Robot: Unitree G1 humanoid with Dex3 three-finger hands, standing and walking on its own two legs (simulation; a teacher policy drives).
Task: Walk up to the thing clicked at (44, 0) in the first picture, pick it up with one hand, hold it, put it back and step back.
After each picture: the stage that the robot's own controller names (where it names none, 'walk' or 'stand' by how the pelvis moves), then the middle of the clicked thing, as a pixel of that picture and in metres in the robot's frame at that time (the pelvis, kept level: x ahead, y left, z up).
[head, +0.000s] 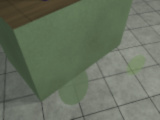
stand; out of the picture +0.99 +0.27 +0.13
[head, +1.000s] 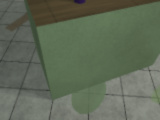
walk; out of the picture +0.94 +0.12 +0.14
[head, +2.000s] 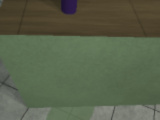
walk; out of the picture +0.68 +0.13 +0.17
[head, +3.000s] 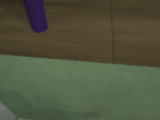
stand; (33, 1) +0.60 +0.23 +0.16
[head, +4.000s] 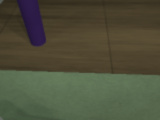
walk; (31, 17) +0.57 +0.23 +0.14
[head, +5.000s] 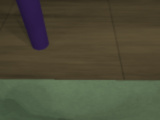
stand; (33, 18) +0.52 +0.20 +0.14
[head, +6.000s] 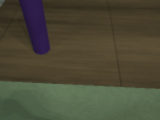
stand; (36, 24) +0.52 +0.20 +0.13
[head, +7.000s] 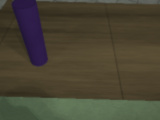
stand; (33, 36) +0.47 +0.20 +0.13
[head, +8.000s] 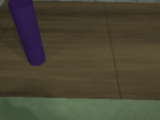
stand; (30, 35) +0.47 +0.21 +0.13
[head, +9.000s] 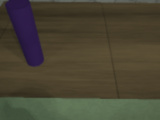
stand; (28, 36) +0.47 +0.22 +0.13
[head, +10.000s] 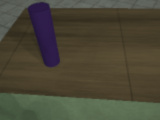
rise first; (46, 38) +0.48 +0.19 +0.13
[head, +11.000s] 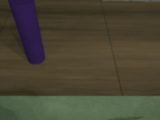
go down; (30, 33) +0.48 +0.19 +0.13
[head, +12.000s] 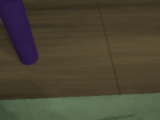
go down; (20, 33) +0.47 +0.19 +0.14
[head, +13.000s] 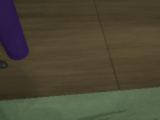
close in; (7, 24) +0.46 +0.21 +0.16
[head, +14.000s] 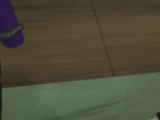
close; out of the picture +0.51 +0.21 +0.18
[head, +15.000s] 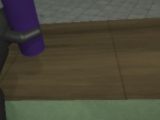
lift; (19, 7) +0.34 +0.16 +0.36
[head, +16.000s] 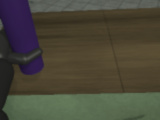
hold; (20, 30) +0.35 +0.17 +0.28
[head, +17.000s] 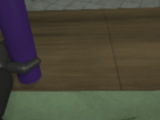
hold; (19, 40) +0.34 +0.19 +0.24
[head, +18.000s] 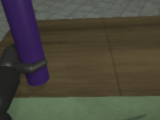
hold; (28, 43) +0.35 +0.17 +0.25
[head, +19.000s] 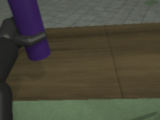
crouch; (27, 15) +0.36 +0.16 +0.34
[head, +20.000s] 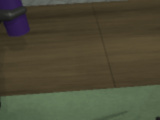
crouch; out of the picture +0.48 +0.20 +0.31
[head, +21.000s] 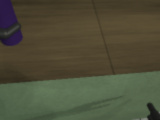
lower; out of the picture +0.51 +0.20 +0.18
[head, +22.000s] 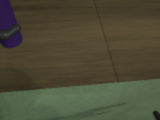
lower; out of the picture +0.50 +0.22 +0.18
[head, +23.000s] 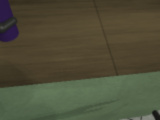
lower; out of the picture +0.52 +0.22 +0.18
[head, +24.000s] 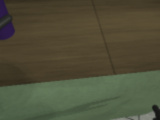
lower; out of the picture +0.52 +0.23 +0.19
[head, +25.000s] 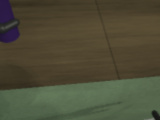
open; out of the picture +0.52 +0.22 +0.18
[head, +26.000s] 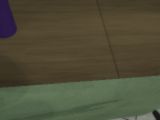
rise; out of the picture +0.50 +0.22 +0.18
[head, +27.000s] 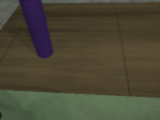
sink last; (38, 28) +0.51 +0.22 +0.15
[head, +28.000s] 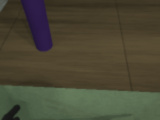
stand; (38, 21) +0.52 +0.20 +0.14
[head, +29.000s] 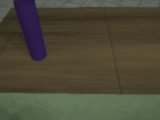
stand; (32, 32) +0.52 +0.22 +0.13
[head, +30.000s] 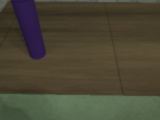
stand; (31, 30) +0.51 +0.22 +0.13
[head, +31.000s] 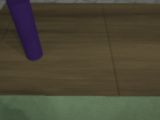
stand; (27, 31) +0.51 +0.23 +0.13
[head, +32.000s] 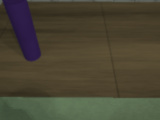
stand; (25, 31) +0.50 +0.24 +0.13
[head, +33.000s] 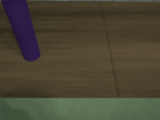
stand; (24, 31) +0.49 +0.24 +0.13
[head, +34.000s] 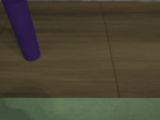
walk; (24, 31) +0.49 +0.23 +0.13
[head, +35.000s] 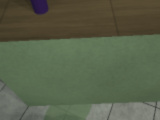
walk; out of the picture +0.71 +0.23 +0.14
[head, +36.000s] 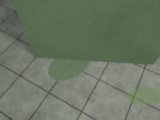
walk; out of the picture +1.11 +0.17 +0.16
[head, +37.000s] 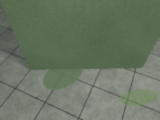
stand; out of the picture +1.14 +0.24 +0.15
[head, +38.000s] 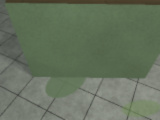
stand; out of the picture +1.11 +0.23 +0.13
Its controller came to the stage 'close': yes
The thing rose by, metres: 0.21
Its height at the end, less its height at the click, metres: +0.00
